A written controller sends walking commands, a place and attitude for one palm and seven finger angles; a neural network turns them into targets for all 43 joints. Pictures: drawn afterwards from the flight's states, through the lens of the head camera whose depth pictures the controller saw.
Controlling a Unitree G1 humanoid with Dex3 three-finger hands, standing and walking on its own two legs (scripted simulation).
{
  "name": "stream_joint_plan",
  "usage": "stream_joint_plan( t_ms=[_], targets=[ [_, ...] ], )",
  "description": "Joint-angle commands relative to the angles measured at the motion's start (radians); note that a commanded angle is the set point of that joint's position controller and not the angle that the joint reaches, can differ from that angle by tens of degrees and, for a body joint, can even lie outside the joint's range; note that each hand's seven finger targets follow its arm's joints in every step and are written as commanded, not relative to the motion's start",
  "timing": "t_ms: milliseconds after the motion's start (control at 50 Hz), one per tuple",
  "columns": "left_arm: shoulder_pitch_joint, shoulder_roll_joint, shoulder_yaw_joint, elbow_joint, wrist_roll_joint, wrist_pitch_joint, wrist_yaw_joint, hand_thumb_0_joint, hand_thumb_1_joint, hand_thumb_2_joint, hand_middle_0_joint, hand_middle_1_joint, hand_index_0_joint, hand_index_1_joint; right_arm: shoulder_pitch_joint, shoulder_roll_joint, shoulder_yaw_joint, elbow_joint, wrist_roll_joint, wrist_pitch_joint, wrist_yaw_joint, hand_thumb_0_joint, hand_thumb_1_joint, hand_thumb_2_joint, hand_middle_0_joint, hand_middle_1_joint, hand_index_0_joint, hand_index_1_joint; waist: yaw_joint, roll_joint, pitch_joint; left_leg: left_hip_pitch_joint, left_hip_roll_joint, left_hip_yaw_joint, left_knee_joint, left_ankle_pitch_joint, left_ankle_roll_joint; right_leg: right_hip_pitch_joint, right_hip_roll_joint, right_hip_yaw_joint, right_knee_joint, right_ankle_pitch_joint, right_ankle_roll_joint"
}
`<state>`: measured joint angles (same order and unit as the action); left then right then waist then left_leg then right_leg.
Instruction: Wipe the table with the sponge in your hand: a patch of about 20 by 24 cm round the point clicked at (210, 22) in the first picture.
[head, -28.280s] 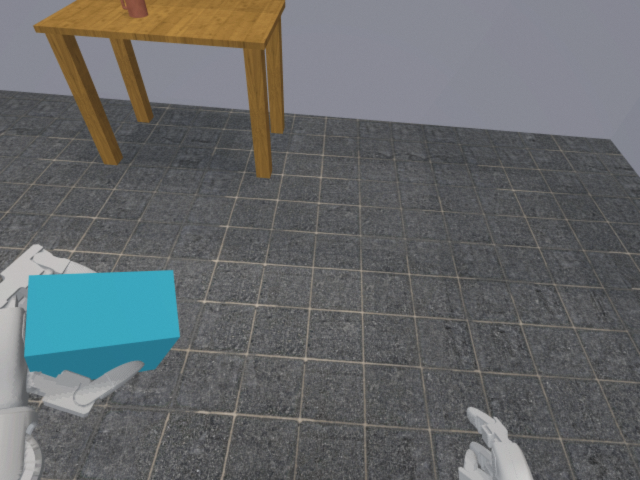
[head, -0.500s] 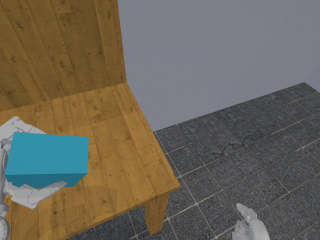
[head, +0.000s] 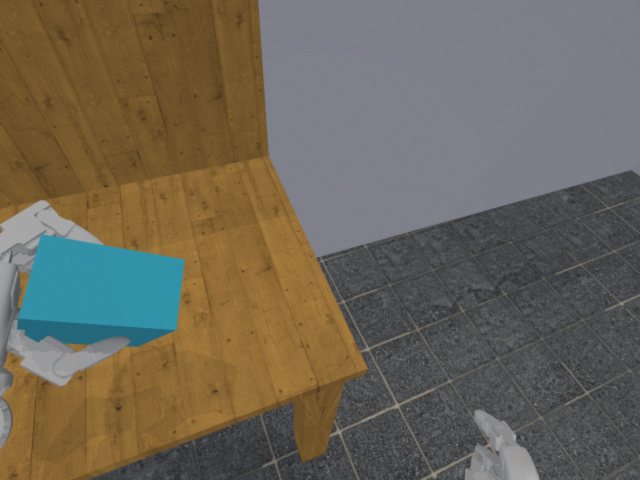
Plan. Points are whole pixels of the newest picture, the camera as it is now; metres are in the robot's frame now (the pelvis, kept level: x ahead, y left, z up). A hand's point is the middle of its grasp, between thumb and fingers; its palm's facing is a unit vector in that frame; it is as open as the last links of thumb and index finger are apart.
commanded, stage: come to a stop and stand still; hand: left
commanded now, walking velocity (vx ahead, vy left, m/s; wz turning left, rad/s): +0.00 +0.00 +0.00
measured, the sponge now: (118, 303) +0.24 +0.22 +0.15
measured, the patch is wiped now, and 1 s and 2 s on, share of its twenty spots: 0.00 0.00 0.00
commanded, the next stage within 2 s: look again from close up in 1.06 s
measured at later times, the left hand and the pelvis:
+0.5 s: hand out of the picture +0.23 +0.32 +0.17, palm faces +0.39 -0.85 -0.34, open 10.6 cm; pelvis +0.00 +0.07 +0.00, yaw -1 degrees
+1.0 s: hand out of the picture +0.21 +0.35 +0.16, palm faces +0.37 -0.86 -0.36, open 10.6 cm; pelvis -0.01 +0.10 +0.01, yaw +0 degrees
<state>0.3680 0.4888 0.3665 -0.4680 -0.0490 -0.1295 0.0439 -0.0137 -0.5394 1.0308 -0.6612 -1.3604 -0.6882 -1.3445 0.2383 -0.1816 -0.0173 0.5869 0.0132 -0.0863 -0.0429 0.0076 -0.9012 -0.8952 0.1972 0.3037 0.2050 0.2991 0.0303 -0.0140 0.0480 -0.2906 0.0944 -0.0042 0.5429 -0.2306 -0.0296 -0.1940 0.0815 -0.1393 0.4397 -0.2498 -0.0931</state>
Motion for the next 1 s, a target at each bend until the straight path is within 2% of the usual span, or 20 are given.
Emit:
stream_joint_plan(
  t_ms=[0,20,40,80,100,160,180,200,240,300,400,480,580,600,700,780,840,860,920,980],
  targets=[
    [-0.117,0.069,0.098,0.077,-0.028,-0.11,-0.021,0.0,0.1,1.3,-1.2,-1.6,-1.2,-1.6,-0.017,-0.164,-0.067,-0.15,0.006,-0.108,0.007,0.0,-0.9,-0.9,0.2,0.3,0.2,0.3,0.017,0.16,-0.207,0.059,-0.045,0.09,-0.02,0.143,0.049,0.083,-0.221,0.275,-0.006,0.553,0.12],
    [-0.128,0.091,0.102,-0.099,-0.03,-0.134,-0.015,0.0,0.1,1.3,-1.2,-1.6,-1.2,-1.6,-0.008,-0.176,-0.066,-0.173,0.004,-0.107,0.02,0.0,-0.9,-0.9,0.2,0.3,0.2,0.3,0.013,0.194,-0.232,0.069,-0.019,0.067,-0.059,0.187,0.061,0.104,-0.199,0.23,0.026,0.45,0.14],
    [-0.107,0.076,0.082,-0.177,-0.034,-0.15,-0.006,0.0,0.1,1.3,-1.2,-1.6,-1.2,-1.6,-0.045,-0.166,-0.055,-0.18,0.005,-0.114,0.031,0.0,-0.9,-0.9,0.2,0.3,0.2,0.3,0.023,0.167,-0.224,0.066,-0.004,0.041,-0.065,0.208,0.073,0.095,-0.181,0.208,0.031,0.356,0.161],
    [0.004,0.067,0.082,-0.2,-0.031,-0.148,0.017,0.0,0.1,1.3,-1.2,-1.6,-1.2,-1.6,-0.069,-0.152,-0.047,-0.189,0.011,-0.124,0.038,0.0,-0.9,-0.9,0.2,0.3,0.2,0.3,0.033,0.033,-0.193,0.03,-0.014,0.039,-0.043,0.144,0.074,0.087,-0.179,0.206,-0.016,0.235,0.166],
    [0.062,0.06,0.087,-0.183,-0.037,-0.142,0.036,0.0,0.1,1.3,-1.2,-1.6,-1.2,-1.6,-0.096,-0.141,-0.037,-0.173,0.019,-0.127,0.036,0.0,-0.9,-0.9,0.2,0.3,0.2,0.3,0.024,0.007,-0.188,0.057,-0.022,0.031,-0.051,0.088,0.072,0.05,-0.179,0.214,-0.048,0.156,0.144],
    [0.019,0.125,0.159,-0.207,-0.039,-0.146,0.062,0.0,0.1,1.3,-1.2,-1.6,-1.2,-1.6,-0.092,-0.139,-0.032,-0.173,0.006,-0.129,0.01,0.0,-0.9,-0.9,0.2,0.3,0.2,0.3,0.01,-0.126,-0.115,0.051,-0.063,0.017,-0.016,-0.024,0.057,-0.061,-0.216,0.271,-0.181,-0.09,0.092],
    [0.011,0.129,0.171,-0.21,-0.04,-0.147,0.066,0.0,0.1,1.3,-1.2,-1.6,-1.2,-1.6,-0.092,-0.138,-0.032,-0.171,0.004,-0.131,0.002,0.0,-0.9,-0.9,0.2,0.3,0.2,0.3,0.004,-0.111,-0.108,0.07,-0.066,0.006,-0.02,-0.02,0.055,-0.091,-0.227,0.281,-0.192,-0.128,0.067],
    [-0.014,0.169,0.201,-0.236,-0.038,-0.151,0.078,0.0,0.1,1.3,-1.2,-1.6,-1.2,-1.6,-0.108,-0.145,-0.029,-0.155,0.002,-0.128,-0.01,0.0,-0.9,-0.9,0.2,0.3,0.2,0.3,-0.004,-0.043,-0.116,0.117,-0.06,-0.009,-0.046,-0.01,0.056,-0.127,-0.221,0.281,-0.185,-0.153,0.051],
    [-0.046,0.134,0.17,-0.236,-0.035,-0.158,0.08,0.0,0.1,1.3,-1.2,-1.6,-1.2,-1.6,-0.105,-0.142,-0.028,-0.161,-0.002,-0.131,-0.023,0.0,-0.9,-0.9,0.2,0.3,0.2,0.3,-0.006,0.045,-0.104,0.115,-0.033,-0.037,-0.107,0.004,0.063,-0.107,-0.195,0.245,-0.147,-0.131,0.055],
    [-0.099,0.117,0.141,-0.249,-0.019,-0.165,0.081,0.0,0.1,1.3,-1.2,-1.6,-1.2,-1.6,-0.117,-0.138,-0.021,-0.151,-0.001,-0.143,-0.023,0.0,-0.9,-0.9,0.2,0.3,0.2,0.3,-0.007,0.151,-0.13,0.074,0.009,-0.083,-0.186,0.032,0.076,0.004,-0.151,0.196,-0.058,0.023,0.069],
    [-0.064,0.04,0.07,-0.247,-0.007,-0.156,0.079,0.0,0.1,1.3,-1.2,-1.6,-1.2,-1.6,-0.102,-0.137,-0.02,-0.143,-0.002,-0.164,-0.001,0.0,-0.9,-0.9,0.2,0.3,0.2,0.3,-0.007,0.098,-0.197,0.111,0.019,-0.069,-0.159,0.229,0.068,0.088,-0.148,0.159,-0.022,0.197,0.079],
    [-0.036,0.03,0.062,-0.236,0.002,-0.146,0.078,0.0,0.1,1.3,-1.2,-1.6,-1.2,-1.6,-0.086,-0.147,-0.023,-0.143,-0.009,-0.146,0.011,0.0,-0.9,-0.9,0.2,0.3,0.2,0.3,-0.012,0.068,-0.188,0.098,0.018,-0.074,-0.143,0.315,0.051,0.099,-0.152,0.146,-0.031,0.257,0.077],
    [-0.043,0.06,0.095,-0.241,0.0,-0.141,0.077,0.0,0.1,1.3,-1.2,-1.6,-1.2,-1.6,-0.095,-0.137,-0.015,-0.157,-0.01,-0.119,0.007,0.0,-0.9,-0.9,0.2,0.3,0.2,0.3,-0.014,0.099,-0.167,0.07,0.025,-0.08,-0.171,0.266,0.042,0.102,-0.15,0.133,-0.042,0.213,0.078],
    [-0.059,0.074,0.107,-0.269,0.002,-0.143,0.08,0.0,0.1,1.3,-1.2,-1.6,-1.2,-1.6,-0.103,-0.136,-0.015,-0.157,-0.008,-0.119,0.005,0.0,-0.9,-0.9,0.2,0.3,0.2,0.3,-0.018,0.138,-0.173,0.078,0.021,-0.08,-0.179,0.264,0.038,0.1,-0.141,0.13,-0.034,0.198,0.076],
    [-0.077,0.066,0.091,-0.298,0.005,-0.151,0.076,0.0,0.1,1.3,-1.2,-1.6,-1.2,-1.6,-0.102,-0.133,-0.012,-0.169,-0.01,-0.121,0.002,0.0,-0.9,-0.9,0.2,0.3,0.2,0.3,-0.018,0.171,-0.166,0.07,0.03,-0.094,-0.216,0.196,0.024,0.097,-0.127,0.112,-0.027,0.13,0.076],
    [-0.067,0.045,0.072,-0.28,0.008,-0.154,0.075,0.0,0.1,1.3,-1.2,-1.6,-1.2,-1.6,-0.087,-0.141,-0.014,-0.169,-0.013,-0.121,0.003,0.0,-0.9,-0.9,0.2,0.3,0.2,0.3,-0.018,0.152,-0.156,0.051,0.034,-0.111,-0.237,0.129,0.017,0.105,-0.13,0.115,-0.039,0.107,0.074],
    [-0.064,0.038,0.069,-0.248,0.014,-0.154,0.076,0.0,0.1,1.3,-1.2,-1.6,-1.2,-1.6,-0.088,-0.14,-0.014,-0.164,-0.011,-0.125,0.002,0.0,-0.9,-0.9,0.2,0.3,0.2,0.3,-0.018,0.156,-0.132,0.007,0.036,-0.114,-0.271,0.006,0.018,0.11,-0.124,0.113,-0.039,0.069,0.078],
    [-0.062,0.04,0.074,-0.241,0.014,-0.153,0.077,0.0,0.1,1.3,-1.2,-1.6,-1.2,-1.6,-0.085,-0.142,-0.015,-0.164,-0.011,-0.124,0.002,0.0,-0.9,-0.9,0.2,0.3,0.2,0.3,-0.017,0.13,-0.134,0.001,0.032,-0.115,-0.268,-0.009,0.022,0.118,-0.127,0.116,-0.047,0.075,0.077],
    [-0.059,0.033,0.071,-0.237,0.015,-0.158,0.075,0.0,0.1,1.3,-1.2,-1.6,-1.2,-1.6,-0.093,-0.138,-0.013,-0.162,-0.01,-0.128,-0.001,0.0,-0.9,-0.9,0.2,0.3,0.2,0.3,-0.018,0.126,-0.13,0.003,0.027,-0.123,-0.283,-0.03,0.015,0.114,-0.12,0.112,-0.051,0.065,0.08],
    [-0.043,0.049,0.086,-0.235,0.014,-0.157,0.077,0.0,0.1,1.3,-1.2,-1.6,-1.2,-1.6,-0.089,-0.142,-0.016,-0.16,-0.01,-0.127,-0.002,0.0,-0.9,-0.9,0.2,0.3,0.2,0.3,-0.019,0.089,-0.149,0.013,0.013,-0.106,-0.248,-0.011,0.03,0.124,-0.137,0.125,-0.076,0.093,0.076]
  ],
)
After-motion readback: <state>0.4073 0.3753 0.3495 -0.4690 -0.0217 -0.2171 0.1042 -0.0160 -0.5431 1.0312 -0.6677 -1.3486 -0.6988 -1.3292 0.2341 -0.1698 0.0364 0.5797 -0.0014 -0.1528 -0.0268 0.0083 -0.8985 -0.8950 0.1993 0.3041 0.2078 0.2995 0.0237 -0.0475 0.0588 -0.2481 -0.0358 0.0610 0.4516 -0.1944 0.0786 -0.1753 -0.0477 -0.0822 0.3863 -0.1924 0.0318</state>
